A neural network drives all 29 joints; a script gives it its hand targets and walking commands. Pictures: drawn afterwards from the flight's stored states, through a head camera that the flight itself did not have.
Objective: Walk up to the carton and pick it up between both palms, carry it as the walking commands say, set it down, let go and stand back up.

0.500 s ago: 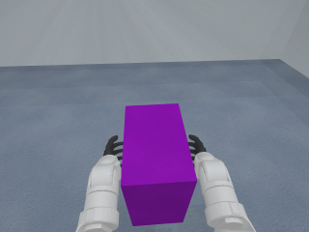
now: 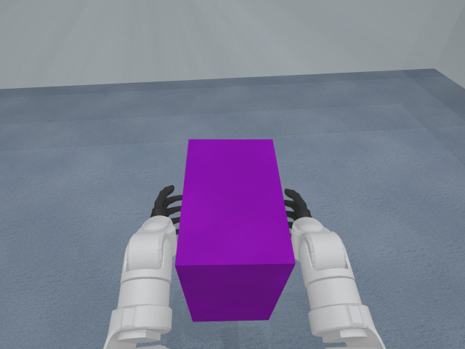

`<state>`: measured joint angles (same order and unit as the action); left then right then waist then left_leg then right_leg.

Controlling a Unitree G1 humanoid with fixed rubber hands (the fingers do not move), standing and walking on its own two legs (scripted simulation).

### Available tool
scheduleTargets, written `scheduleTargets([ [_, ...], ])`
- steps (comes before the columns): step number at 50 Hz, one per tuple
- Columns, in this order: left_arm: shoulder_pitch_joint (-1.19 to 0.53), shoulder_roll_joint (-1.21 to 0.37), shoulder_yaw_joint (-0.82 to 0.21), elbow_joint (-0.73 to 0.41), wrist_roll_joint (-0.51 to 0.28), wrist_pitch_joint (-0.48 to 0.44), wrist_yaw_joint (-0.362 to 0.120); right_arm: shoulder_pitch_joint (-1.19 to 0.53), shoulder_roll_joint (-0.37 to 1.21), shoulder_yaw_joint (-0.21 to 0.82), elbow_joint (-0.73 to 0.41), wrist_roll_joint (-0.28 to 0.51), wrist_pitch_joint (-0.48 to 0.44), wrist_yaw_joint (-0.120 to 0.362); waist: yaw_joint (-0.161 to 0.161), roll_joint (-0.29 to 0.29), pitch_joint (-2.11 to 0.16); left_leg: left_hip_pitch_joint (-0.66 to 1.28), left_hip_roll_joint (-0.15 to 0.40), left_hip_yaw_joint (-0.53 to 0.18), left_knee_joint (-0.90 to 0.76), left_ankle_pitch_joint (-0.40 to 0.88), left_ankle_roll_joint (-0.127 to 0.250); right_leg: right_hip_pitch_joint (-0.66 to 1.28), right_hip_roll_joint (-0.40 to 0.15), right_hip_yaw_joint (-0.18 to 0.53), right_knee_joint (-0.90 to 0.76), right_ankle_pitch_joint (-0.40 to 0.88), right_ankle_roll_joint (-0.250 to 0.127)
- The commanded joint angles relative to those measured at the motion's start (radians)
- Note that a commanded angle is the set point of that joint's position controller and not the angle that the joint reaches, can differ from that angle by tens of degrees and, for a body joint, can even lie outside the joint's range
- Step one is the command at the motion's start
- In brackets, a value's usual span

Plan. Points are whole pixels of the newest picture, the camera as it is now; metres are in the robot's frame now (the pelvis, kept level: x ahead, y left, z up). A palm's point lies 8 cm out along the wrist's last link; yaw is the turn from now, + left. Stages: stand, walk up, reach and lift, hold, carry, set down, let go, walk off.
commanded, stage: carry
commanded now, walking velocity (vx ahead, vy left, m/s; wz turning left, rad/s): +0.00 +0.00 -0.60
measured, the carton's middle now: (230, 234) +0.34 +0.03 +0.01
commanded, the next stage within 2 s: none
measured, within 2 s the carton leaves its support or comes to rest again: neither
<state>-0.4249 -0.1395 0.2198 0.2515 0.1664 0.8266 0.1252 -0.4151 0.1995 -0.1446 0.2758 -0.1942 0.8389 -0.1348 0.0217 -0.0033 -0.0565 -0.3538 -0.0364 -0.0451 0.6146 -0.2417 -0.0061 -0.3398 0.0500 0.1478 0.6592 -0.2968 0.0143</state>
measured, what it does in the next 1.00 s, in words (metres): steps on the spot, turning right: left foot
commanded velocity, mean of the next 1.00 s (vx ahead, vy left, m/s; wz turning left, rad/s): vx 0.00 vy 0.00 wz -0.41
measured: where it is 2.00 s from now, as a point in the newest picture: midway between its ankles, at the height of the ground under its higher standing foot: outside the picture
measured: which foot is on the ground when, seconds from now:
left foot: down 0.00-0.58, up 0.60-0.88, down 0.90-1.00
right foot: down 0.00-0.98, up 1.00-1.00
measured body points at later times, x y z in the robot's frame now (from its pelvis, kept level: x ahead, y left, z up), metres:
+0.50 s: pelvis -0.03 -0.01 -0.01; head +0.00 -0.01 +0.44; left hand +0.37 +0.06 +0.09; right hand +0.31 -0.19 +0.09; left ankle +0.01 +0.11 -0.72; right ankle -0.01 -0.11 -0.70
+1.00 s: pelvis -0.09 +0.02 -0.01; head +0.04 -0.02 +0.42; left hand +0.36 -0.04 +0.06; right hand +0.24 -0.26 +0.07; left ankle -0.07 +0.11 -0.72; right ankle -0.03 -0.11 -0.72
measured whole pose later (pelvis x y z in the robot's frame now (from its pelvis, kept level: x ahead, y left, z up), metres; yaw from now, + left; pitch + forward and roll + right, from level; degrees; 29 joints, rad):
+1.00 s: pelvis -0.09 +0.02 -0.01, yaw -24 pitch +6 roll +1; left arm -0.85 -0.08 0.34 0.04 0.07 1.14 0.21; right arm -0.87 0.15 -0.27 0.08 -0.04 1.15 -0.25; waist -0.05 -0.07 0.22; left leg -0.41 -0.02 0.12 0.67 -0.37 0.05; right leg -0.62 0.03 0.03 0.70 -0.31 -0.01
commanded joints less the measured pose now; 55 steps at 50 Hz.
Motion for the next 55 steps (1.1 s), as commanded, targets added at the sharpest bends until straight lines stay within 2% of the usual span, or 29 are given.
scheduleTargets([
  [1, -0.818, -1.025, -0.772, -0.162, -0.488, 0.099, -0.249, -0.825, 0.927, 0.663, -0.274, 0.426, 0.046, 0.178, -0.021, 0.113, -0.48, 0.29, 0.253, -0.157, -0.078, 0.279, 0.093, -0.1, -0.067, 0.001, -0.006, 0.121, -0.051],
  [3, -0.873, -1.016, -0.781, -0.184, -0.533, 0.152, -0.233, -0.894, 0.89, 0.668, -0.32, 0.455, 0.099, 0.154, -0.015, 0.157, -0.491, 0.283, 0.285, -0.171, -0.103, 0.227, 0.109, -0.119, -0.047, -0.021, 0.01, -0.048, -0.051],
  [5, -0.936, -1.008, -0.764, -0.174, -0.572, 0.21, -0.215, -1.003, 0.856, 0.665, -0.352, 0.483, 0.161, 0.129, -0.007, 0.109, -0.479, 0.194, 0.247, -0.119, -0.078, 0.095, 0.082, -0.082, -0.048, 0.006, -0.042, -0.056, -0.065],
  [6, -0.942, -0.994, -0.749, -0.18, -0.576, 0.233, -0.209, -0.984, 0.852, 0.651, -0.33, 0.482, 0.19, 0.121, -0.006, 0.046, -0.458, 0.108, 0.203, -0.08, -0.033, -0.003, 0.054, -0.041, -0.074, 0.066, -0.1, -0.058, -0.08],
  [8, -0.996, -0.978, -0.704, -0.144, -0.586, 0.274, -0.206, -1.076, 0.859, 0.644, -0.329, 0.506, 0.235, 0.114, -0.005, -0.252, -0.403, -0.128, 0.016, 0.087, 0.207, -0.216, -0.028, 0.075, -0.252, 0.35, -0.231, 0.135, -0.137],
  [9, -1.099, -0.962, -0.684, -0.108, -0.595, 0.283, -0.201, -1.216, 0.849, 0.646, -0.31, 0.536, 0.248, 0.109, -0.005, -0.282, -0.405, -0.182, -0.003, 0.073, 0.266, -0.284, -0.043, 0.122, -0.294, 0.409, -0.229, 0.298, -0.172],
  [12, -1.116, -0.942, -0.597, -0.072, -0.556, 0.323, -0.171, -1.237, 0.868, 0.6, -0.231, 0.572, 0.298, 0.111, -0.013, -0.19, -0.462, -0.061, 0.05, 0.054, 0.155, -0.218, -0.054, 0.109, -0.243, 0.287, -0.111, 0.543, -0.13],
  [15, -1.075, -0.958, -0.506, -0.07, -0.514, 0.36, -0.149, -1.105, 0.926, 0.509, -0.143, 0.562, 0.337, 0.116, -0.042, -0.111, -0.545, 0.283, 0.084, 0.032, -0.091, 0.037, -0.003, -0.087, -0.154, 0.145, 0.007, 0.386, -0.057],
  [16, -1.056, -0.969, -0.491, -0.077, -0.507, 0.37, -0.146, -1.068, 0.928, 0.478, -0.124, 0.552, 0.344, 0.114, -0.049, 0.024, -0.584, 0.43, 0.232, -0.107, -0.15, 0.199, 0.053, -0.201, -0.103, 0.054, 0.102, 0.184, -0.022],
  [17, -1.014, -0.993, -0.473, -0.092, -0.491, 0.381, -0.146, -1.001, 0.944, 0.447, -0.11, 0.533, 0.351, 0.116, -0.043, 0.234, -0.64, 0.587, 0.452, -0.28, -0.102, 0.556, 0.143, -0.353, -0.026, -0.069, 0.281, -0.2, 0.013],
  [18, -1.006, -1.006, -0.473, -0.128, -0.487, 0.382, -0.146, -0.985, 0.957, 0.434, -0.133, 0.532, 0.35, 0.12, -0.038, 0.263, -0.626, 0.594, 0.497, -0.23, -0.051, 0.785, 0.209, -0.42, -0.048, -0.134, 0.337, -0.354, 0.015],
  [20, -0.951, -1.046, -0.476, -0.131, -0.473, 0.393, -0.159, -0.926, 0.986, 0.412, -0.155, 0.495, 0.35, 0.128, -0.038, 0.201, -0.579, 0.37, 0.419, -0.066, -0.065, 0.628, 0.181, -0.247, -0.098, -0.136, 0.274, -0.234, 0.006],
  [22, -1.314, -1.058, -0.553, -0.183, -0.565, 0.374, -0.16, -1.312, 0.948, 0.456, -0.293, 0.546, 0.319, 0.117, -0.037, 0.21, -0.513, 0.316, 0.364, -0.004, -0.053, 0.636, 0.125, -0.212, -0.077, -0.159, 0.205, -0.147, -0.013],
  [24, -1.463, -1.06, -0.607, -0.192, -0.618, 0.367, -0.16, -1.466, 0.912, 0.477, -0.34, 0.549, 0.304, 0.098, -0.026, 0.271, -0.488, 0.251, 0.339, 0.063, -0.029, 0.528, 0.071, -0.099, -0.058, -0.195, 0.018, -0.045, -0.029],
  [25, -1.407, -1.066, -0.608, -0.179, -0.615, 0.369, -0.16, -1.422, 0.907, 0.482, -0.342, 0.542, 0.309, 0.092, -0.022, 0.24, -0.491, 0.21, 0.316, 0.098, 0.009, 0.418, 0.046, -0.018, -0.039, -0.198, -0.071, 0.001, -0.035],
  [26, -1.31, -1.071, -0.594, -0.161, -0.604, 0.374, -0.161, -1.308, 0.904, 0.475, -0.321, 0.521, 0.321, 0.087, -0.014, 0.129, -0.504, 0.139, 0.269, 0.145, 0.082, 0.237, 0.013, 0.092, -0.064, -0.117, -0.169, 0.045, -0.041],
  [28, -1.199, -1.047, -0.557, -0.147, -0.582, 0.378, -0.161, -1.17, 0.933, 0.468, -0.293, 0.498, 0.34, 0.082, -0.017, -0.243, -0.581, -0.261, 0.093, 0.159, 0.368, -0.412, -0.085, 0.385, -0.392, 0.406, -0.204, 0.444, -0.171],
  [29, -1.186, -1.038, -0.557, -0.128, -0.568, 0.377, -0.159, -1.193, 0.949, 0.486, -0.261, 0.509, 0.339, 0.085, -0.01, -0.222, -0.585, -0.3, 0.065, 0.085, 0.436, -0.407, -0.087, 0.403, -0.377, 0.389, -0.183, 0.52, -0.215],
  [32, -1.187, -1.013, -0.527, -0.14, -0.528, 0.366, -0.141, -1.226, 0.956, 0.511, -0.252, 0.545, 0.344, 0.092, -0.008, -0.116, -0.668, -0.298, 0.091, 0.065, 0.43, -0.333, -0.083, 0.53, -0.31, 0.214, -0.049, 0.911, -0.179],
  [34, -1.197, -0.993, -0.525, -0.159, -0.512, 0.362, -0.132, -1.211, 0.967, 0.512, -0.227, 0.553, 0.341, 0.095, -0.006, -0.11, -0.706, -0.319, 0.074, 0.072, 0.424, -0.308, -0.085, 0.589, -0.309, 0.185, -0.018, 1.028, -0.172],
  [39, -1.21, -0.986, -0.529, -0.19, -0.478, 0.338, -0.114, -1.298, 0.962, 0.53, -0.278, 0.594, 0.322, 0.111, -0.001, -0.105, -0.714, -0.229, 0.051, 0.077, 0.259, -0.271, -0.073, 0.54, -0.301, 0.18, -0.063, 0.943, -0.203],
  [42, -1.18, -0.993, -0.537, -0.201, -0.455, 0.334, -0.101, -1.286, 0.98, 0.537, -0.29, 0.606, 0.318, 0.119, -0.02, -0.091, -0.738, -0.022, 0.052, 0.085, 0.004, -0.131, -0.038, 0.431, -0.273, 0.124, -0.041, 0.867, -0.18],
  [44, -1.139, -0.974, -0.55, -0.215, -0.446, 0.33, -0.093, -1.231, 0.975, 0.532, -0.275, 0.6, 0.314, 0.127, -0.038, -0.005, -0.791, 0.316, 0.163, 0.048, -0.137, 0.225, 0.006, 0.196, -0.182, -0.008, 0.032, 0.627, -0.093],
  [45, -1.143, -0.972, -0.555, -0.226, -0.45, 0.325, -0.09, -1.222, 0.964, 0.531, -0.267, 0.597, 0.31, 0.13, -0.04, 0.119, -0.833, 0.513, 0.303, -0.079, -0.055, 0.656, 0.071, -0.001, -0.127, -0.065, 0.092, 0.32, -0.045],
  [46, -1.155, -0.978, -0.566, -0.246, -0.459, 0.32, -0.09, -1.211, 0.949, 0.536, -0.286, 0.595, 0.3, 0.127, -0.034, 0.286, -0.836, 0.72, 0.422, -0.167, 0.044, 1.1, 0.126, -0.21, -0.054, -0.141, 0.155, -0.14, -0.015],
  [47, -1.226, -0.957, -0.6, -0.303, -0.48, 0.314, -0.093, -1.241, 0.92, 0.52, -0.301, 0.591, 0.288, 0.123, -0.041, 0.351, -0.802, 0.694, 0.419, -0.146, 0.055, 1.17, 0.175, -0.243, -0.036, -0.15, 0.138, -0.234, -0.015],
  [51, -1.247, -1.026, -0.664, -0.312, -0.517, 0.307, -0.117, -1.275, 0.921, 0.536, -0.396, 0.543, 0.269, 0.123, -0.043, 0.192, -0.704, 0.505, 0.319, -0.025, 0.047, 0.948, 0.105, -0.11, -0.039, -0.186, 0.067, -0.047, -0.041],
  [53, -1.207, -1.046, -0.675, -0.309, -0.543, 0.308, -0.13, -1.269, 0.899, 0.55, -0.451, 0.528, 0.271, 0.109, -0.029, 0.134, -0.683, 0.44, 0.282, 0.026, 0.07, 0.826, 0.069, 0.02, -0.036, -0.209, -0.114, 0.096, -0.05],
  [55, -1.156, -1.042, -0.673, -0.294, -0.552, 0.315, -0.145, -1.215, 0.903, 0.569, -0.441, 0.51, 0.282, 0.097, -0.032, 0.01, -0.687, 0.258, 0.214, 0.055, 0.121, 0.598, 0.024, 0.256, -0.158, -0.063, -0.15, 0.546, -0.098],
])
